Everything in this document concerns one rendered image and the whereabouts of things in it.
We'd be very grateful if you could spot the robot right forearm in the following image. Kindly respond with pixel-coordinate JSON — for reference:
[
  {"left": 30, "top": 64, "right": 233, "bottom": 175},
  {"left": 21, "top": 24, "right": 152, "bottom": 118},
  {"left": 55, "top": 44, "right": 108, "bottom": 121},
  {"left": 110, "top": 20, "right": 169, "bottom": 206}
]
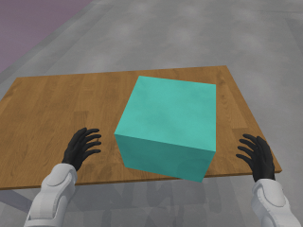
[{"left": 251, "top": 179, "right": 302, "bottom": 227}]

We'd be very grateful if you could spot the robot left hand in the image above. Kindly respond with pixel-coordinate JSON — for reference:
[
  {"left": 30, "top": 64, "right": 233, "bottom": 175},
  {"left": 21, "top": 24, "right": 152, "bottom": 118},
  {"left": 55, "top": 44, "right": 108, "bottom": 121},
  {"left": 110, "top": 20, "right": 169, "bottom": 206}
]
[{"left": 62, "top": 127, "right": 101, "bottom": 171}]

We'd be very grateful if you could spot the carton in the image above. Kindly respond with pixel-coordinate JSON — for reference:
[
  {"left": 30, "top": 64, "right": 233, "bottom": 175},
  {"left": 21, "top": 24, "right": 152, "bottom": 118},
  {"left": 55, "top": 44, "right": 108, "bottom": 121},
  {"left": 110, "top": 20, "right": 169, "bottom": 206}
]
[{"left": 114, "top": 76, "right": 216, "bottom": 183}]

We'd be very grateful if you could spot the table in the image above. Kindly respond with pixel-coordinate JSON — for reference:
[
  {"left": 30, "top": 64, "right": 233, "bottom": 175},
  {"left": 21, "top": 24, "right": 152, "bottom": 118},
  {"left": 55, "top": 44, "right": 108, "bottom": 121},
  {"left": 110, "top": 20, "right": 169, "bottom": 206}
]
[{"left": 0, "top": 65, "right": 282, "bottom": 213}]

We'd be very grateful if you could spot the robot left forearm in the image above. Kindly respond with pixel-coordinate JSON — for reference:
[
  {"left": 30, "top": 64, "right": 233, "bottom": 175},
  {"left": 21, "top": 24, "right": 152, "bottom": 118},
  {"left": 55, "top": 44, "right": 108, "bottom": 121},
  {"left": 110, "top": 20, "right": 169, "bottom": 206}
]
[{"left": 24, "top": 163, "right": 78, "bottom": 227}]

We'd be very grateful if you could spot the robot right hand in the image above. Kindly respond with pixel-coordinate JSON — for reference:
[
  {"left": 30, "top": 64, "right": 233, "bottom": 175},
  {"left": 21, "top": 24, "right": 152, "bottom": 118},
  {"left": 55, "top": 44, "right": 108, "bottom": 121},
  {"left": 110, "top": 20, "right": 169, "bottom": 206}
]
[{"left": 236, "top": 133, "right": 276, "bottom": 183}]

